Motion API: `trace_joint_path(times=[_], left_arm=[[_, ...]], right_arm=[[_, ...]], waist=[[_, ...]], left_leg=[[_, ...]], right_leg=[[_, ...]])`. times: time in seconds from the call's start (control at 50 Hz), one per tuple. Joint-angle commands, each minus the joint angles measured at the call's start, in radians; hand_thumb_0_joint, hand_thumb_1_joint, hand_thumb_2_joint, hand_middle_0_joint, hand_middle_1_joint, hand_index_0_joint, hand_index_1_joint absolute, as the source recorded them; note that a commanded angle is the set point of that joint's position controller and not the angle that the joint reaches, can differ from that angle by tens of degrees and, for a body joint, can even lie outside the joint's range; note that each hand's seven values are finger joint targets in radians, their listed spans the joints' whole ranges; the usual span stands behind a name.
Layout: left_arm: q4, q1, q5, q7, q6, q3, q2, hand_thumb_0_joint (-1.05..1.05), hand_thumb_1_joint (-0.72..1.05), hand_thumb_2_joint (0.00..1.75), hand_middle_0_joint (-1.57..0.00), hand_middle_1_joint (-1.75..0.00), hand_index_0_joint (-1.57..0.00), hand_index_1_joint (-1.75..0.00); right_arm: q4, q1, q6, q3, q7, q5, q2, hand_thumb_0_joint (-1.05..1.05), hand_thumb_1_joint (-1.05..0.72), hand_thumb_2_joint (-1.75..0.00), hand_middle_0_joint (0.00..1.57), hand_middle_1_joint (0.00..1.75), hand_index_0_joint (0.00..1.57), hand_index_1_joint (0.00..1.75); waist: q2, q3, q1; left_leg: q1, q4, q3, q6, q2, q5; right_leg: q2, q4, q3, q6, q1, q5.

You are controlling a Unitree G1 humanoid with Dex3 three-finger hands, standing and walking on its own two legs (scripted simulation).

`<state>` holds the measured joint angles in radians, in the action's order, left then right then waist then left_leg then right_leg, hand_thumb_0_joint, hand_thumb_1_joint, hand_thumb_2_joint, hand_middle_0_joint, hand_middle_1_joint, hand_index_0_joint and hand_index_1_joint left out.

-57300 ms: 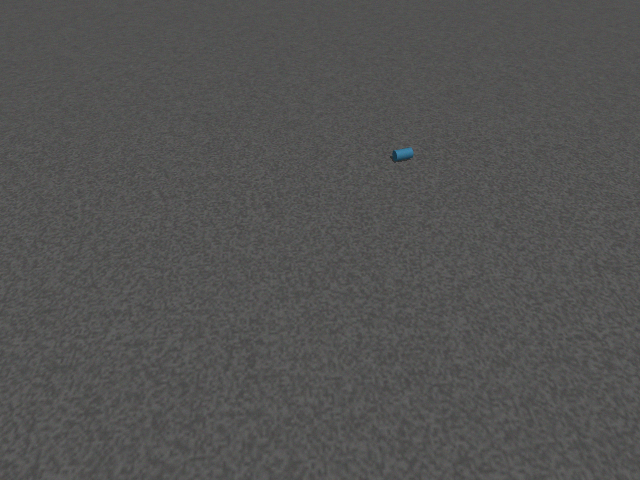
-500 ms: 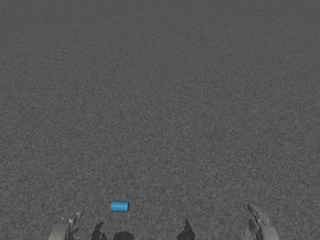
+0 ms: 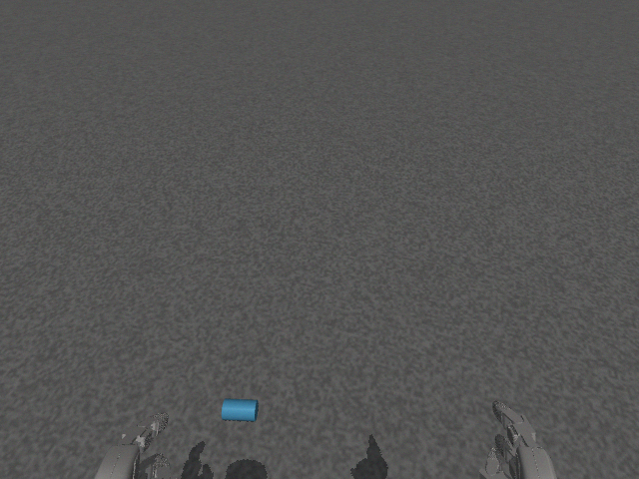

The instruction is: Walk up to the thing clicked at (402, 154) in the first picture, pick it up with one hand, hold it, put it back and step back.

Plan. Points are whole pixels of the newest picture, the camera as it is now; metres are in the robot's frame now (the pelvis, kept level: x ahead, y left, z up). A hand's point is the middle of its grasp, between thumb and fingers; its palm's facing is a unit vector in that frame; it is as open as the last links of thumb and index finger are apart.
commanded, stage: stand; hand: left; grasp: from above
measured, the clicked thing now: (240, 409) +0.47 +0.23 -0.68
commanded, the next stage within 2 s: none
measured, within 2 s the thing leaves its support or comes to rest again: neither
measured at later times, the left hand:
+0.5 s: hand out of the picture +0.05 +0.24 -0.11, palm faces +0.05 -0.94 -0.33, open 7.4 cm
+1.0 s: hand out of the picture +0.03 +0.24 -0.09, palm faces +0.04 -0.94 -0.34, open 7.4 cm
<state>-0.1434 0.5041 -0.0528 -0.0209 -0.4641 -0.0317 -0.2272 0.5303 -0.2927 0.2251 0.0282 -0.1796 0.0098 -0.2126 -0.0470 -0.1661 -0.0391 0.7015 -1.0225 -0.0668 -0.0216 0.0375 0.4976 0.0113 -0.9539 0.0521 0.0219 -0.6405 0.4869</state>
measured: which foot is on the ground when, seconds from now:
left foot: down 0.00-1.00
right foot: down 0.00-1.00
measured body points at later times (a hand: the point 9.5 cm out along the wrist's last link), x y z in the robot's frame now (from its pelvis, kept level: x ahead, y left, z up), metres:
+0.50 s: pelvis +0.00 +0.00 +0.05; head +0.01 +0.00 +0.50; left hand +0.04 +0.29 -0.08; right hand +0.08 -0.27 -0.08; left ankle +0.01 +0.13 -0.68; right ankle -0.01 -0.14 -0.68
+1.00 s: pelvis -0.01 +0.00 +0.07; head -0.02 -0.01 +0.52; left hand +0.03 +0.29 -0.07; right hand +0.05 -0.29 -0.08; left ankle +0.01 +0.13 -0.68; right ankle -0.01 -0.14 -0.68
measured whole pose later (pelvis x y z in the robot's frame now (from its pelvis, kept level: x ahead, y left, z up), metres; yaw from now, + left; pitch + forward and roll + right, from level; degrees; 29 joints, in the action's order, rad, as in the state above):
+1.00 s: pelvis -0.01 +0.00 +0.07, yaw +0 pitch -4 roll +0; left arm 1.15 0.15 0.03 -0.02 0.00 -0.04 -0.30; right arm 1.13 -0.15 -0.01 -0.03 -0.01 -0.02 -0.30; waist -0.02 0.06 0.01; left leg 0.12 -0.37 -0.03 -0.01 0.01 0.18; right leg 0.04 -0.36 0.04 0.03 -0.09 0.20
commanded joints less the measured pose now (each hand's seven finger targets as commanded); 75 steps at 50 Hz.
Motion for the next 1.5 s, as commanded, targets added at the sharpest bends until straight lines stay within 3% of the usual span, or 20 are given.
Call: trace_joint_path(times=[0.0,0.02,0.06,0.08,0.14,0.22,0.28,0.38,0.5,0.54,0.62,0.72,0.78,0.88,1.02,1.26,1.38,1.48], left_arm=[[0.338,-0.207,0.123,-0.041,0.335,-0.075,-0.201,0.00,0.90,0.90,-0.20,-0.30,-0.20,-0.30],[0.376,-0.201,0.120,-0.033,0.368,-0.070,-0.214,0.00,0.90,0.90,-0.20,-0.30,-0.20,-0.30],[0.464,-0.239,0.125,-0.026,0.409,-0.060,-0.225,0.00,0.90,0.90,-0.20,-0.30,-0.20,-0.30],[0.516,-0.270,0.118,-0.021,0.411,-0.060,-0.217,0.00,0.90,0.90,-0.20,-0.30,-0.20,-0.30],[0.640,-0.317,0.104,-0.023,0.427,-0.061,-0.212,0.00,0.90,0.90,-0.20,-0.30,-0.20,-0.30],[0.794,-0.310,0.099,-0.022,0.450,-0.057,-0.181,0.00,0.90,0.90,-0.20,-0.30,-0.20,-0.30],[0.888,-0.319,0.100,-0.022,0.468,-0.060,-0.201,0.00,0.90,0.90,-0.20,-0.30,-0.20,-0.30],[1.010,-0.318,0.086,-0.028,0.478,-0.055,-0.221,0.00,0.90,0.90,-0.20,-0.30,-0.20,-0.30],[1.117,-0.325,0.082,-0.029,0.475,-0.043,-0.231,0.00,0.90,0.90,-0.20,-0.30,-0.20,-0.30],[1.143,-0.331,0.085,-0.029,0.475,-0.041,-0.240,0.00,0.90,0.90,-0.20,-0.30,-0.20,-0.30],[1.183,-0.344,0.086,-0.026,0.475,-0.039,-0.242,0.00,0.90,0.90,-0.20,-0.30,-0.20,-0.30],[1.213,-0.355,0.086,-0.023,0.479,-0.039,-0.251,0.00,0.90,0.90,-0.20,-0.30,-0.20,-0.30],[1.226,-0.364,0.085,-0.020,0.478,-0.040,-0.260,0.00,0.90,0.90,-0.20,-0.30,-0.20,-0.30],[1.241,-0.365,0.083,-0.015,0.477,-0.036,-0.257,0.00,0.90,0.90,-0.20,-0.30,-0.20,-0.30],[1.244,-0.392,0.078,-0.013,0.486,-0.036,-0.277,0.00,0.90,0.90,-0.20,-0.30,-0.20,-0.30],[1.247,-0.403,0.075,-0.005,0.482,-0.033,-0.287,0.00,0.90,0.90,-0.20,-0.30,-0.20,-0.30],[1.248,-0.411,0.071,-0.007,0.486,-0.034,-0.290,0.00,0.90,0.90,-0.20,-0.30,-0.20,-0.30],[1.252,-0.413,0.069,-0.002,0.486,-0.033,-0.289,0.00,0.90,0.90,-0.20,-0.30,-0.20,-0.30]], right_arm=[[0.108,0.144,-0.087,-0.106,0.075,-0.121,-0.250,0.00,-0.90,-0.90,0.20,0.30,0.20,0.30],[0.076,0.129,-0.107,-0.111,0.091,-0.128,-0.260,0.00,-0.90,-0.90,0.20,0.30,0.20,0.30],[0.125,0.127,-0.121,-0.106,0.129,-0.087,-0.235,0.00,-0.90,-0.90,0.20,0.30,0.20,0.30],[0.146,0.137,-0.128,-0.103,0.145,-0.068,-0.218,0.00,-0.90,-0.90,0.20,0.30,0.20,0.30],[0.198,0.147,-0.145,-0.112,0.163,-0.057,-0.214,0.00,-0.90,-0.90,0.20,0.30,0.20,0.30],[0.257,0.170,-0.158,-0.118,0.162,-0.067,-0.239,0.00,-0.90,-0.90,0.20,0.30,0.20,0.30],[0.299,0.167,-0.172,-0.115,0.154,-0.059,-0.234,0.00,-0.90,-0.90,0.20,0.30,0.20,0.30],[0.379,0.129,-0.184,-0.110,0.143,-0.049,-0.243,0.00,-0.90,-0.90,0.20,0.30,0.20,0.30],[0.449,0.147,-0.198,-0.102,0.139,-0.038,-0.251,0.00,-0.90,-0.90,0.20,0.30,0.20,0.30],[0.465,0.154,-0.203,-0.100,0.141,-0.036,-0.252,0.00,-0.90,-0.90,0.20,0.30,0.20,0.30],[0.493,0.162,-0.211,-0.100,0.144,-0.038,-0.260,0.00,-0.90,-0.90,0.20,0.30,0.20,0.30],[0.510,0.175,-0.206,-0.095,0.147,-0.036,-0.261,0.00,-0.90,-0.90,0.20,0.30,0.20,0.30],[0.524,0.170,-0.209,-0.091,0.149,-0.036,-0.258,0.00,-0.90,-0.90,0.20,0.30,0.20,0.30],[0.533,0.187,-0.205,-0.093,0.151,-0.035,-0.278,0.00,-0.90,-0.90,0.20,0.30,0.20,0.30],[0.546,0.179,-0.204,-0.085,0.155,-0.032,-0.281,0.00,-0.90,-0.90,0.20,0.30,0.20,0.30],[0.559,0.186,-0.203,-0.074,0.157,-0.032,-0.291,0.00,-0.90,-0.90,0.20,0.30,0.20,0.30],[0.558,0.189,-0.200,-0.073,0.158,-0.029,-0.296,0.00,-0.90,-0.90,0.20,0.30,0.20,0.30],[0.561,0.196,-0.200,-0.068,0.156,-0.027,-0.298,0.00,-0.90,-0.90,0.20,0.30,0.20,0.30]], waist=[[0.113,0.078,0.081],[0.094,0.072,0.055],[0.057,0.019,0.060],[0.093,0.035,0.064],[0.091,0.054,0.066],[-0.046,0.098,0.080],[0.022,0.123,0.071],[0.034,0.110,0.052],[0.036,0.163,0.056],[0.042,0.193,0.054],[0.036,0.226,0.054],[0.042,0.208,0.058],[0.035,0.240,0.053],[0.023,0.224,0.059],[0.044,0.207,0.050],[0.025,0.212,0.048],[0.046,0.181,0.045],[0.044,0.186,0.047]], left_leg=[[-0.185,0.234,0.015,0.091,-0.005,-0.422],[-0.208,0.241,0.003,0.092,-0.009,-0.382],[-0.284,0.272,0.001,0.089,-0.012,-0.378],[-0.296,0.287,0.013,0.084,-0.023,-0.351],[-0.334,0.338,-0.010,0.081,-0.016,-0.293],[-0.364,0.489,-0.099,0.097,0.047,-0.271],[-0.394,0.497,-0.062,0.077,0.032,-0.347],[-0.497,0.538,-0.041,0.067,0.034,-0.497],[-0.554,0.612,-0.035,0.051,0.041,-0.468],[-0.549,0.643,-0.038,0.046,0.041,-0.407],[-0.522,0.693,-0.046,0.048,0.045,-0.313],[-0.538,0.713,-0.053,0.048,0.054,-0.362],[-0.530,0.732,-0.050,0.042,0.049,-0.292],[-0.532,0.745,-0.057,0.041,0.059,-0.275],[-0.553,0.730,-0.044,0.042,0.059,-0.347],[-0.529,0.749,-0.044,0.037,0.064,-0.306],[-0.566,0.734,-0.039,0.041,0.073,-0.413],[-0.570,0.736,-0.037,0.038,0.072,-0.410]], right_leg=[[0.057,0.231,-0.117,-0.093,0.239,-0.220],[0.057,0.250,-0.147,-0.109,0.206,-0.229],[0.080,0.229,-0.146,-0.094,0.289,-0.326],[0.083,0.260,-0.142,-0.087,0.289,-0.305],[0.084,0.314,-0.131,-0.067,0.284,-0.219],[0.047,0.321,-0.066,-0.034,0.326,-0.214],[0.066,0.395,-0.084,-0.042,0.383,-0.291],[0.091,0.470,-0.094,-0.043,0.469,-0.442],[0.097,0.563,-0.094,-0.034,0.495,-0.405],[0.092,0.596,-0.091,-0.029,0.486,-0.339],[0.094,0.627,-0.092,-0.027,0.508,-0.293],[0.103,0.646,-0.089,-0.026,0.538,-0.339],[0.099,0.663,-0.091,-0.024,0.514,-0.278],[0.100,0.668,-0.091,-0.026,0.525,-0.279],[0.111,0.687,-0.106,-0.026,0.533,-0.315],[0.108,0.682,-0.107,-0.032,0.534,-0.303],[0.117,0.678,-0.106,-0.033,0.548,-0.372],[0.112,0.678,-0.103,-0.030,0.542,-0.373]])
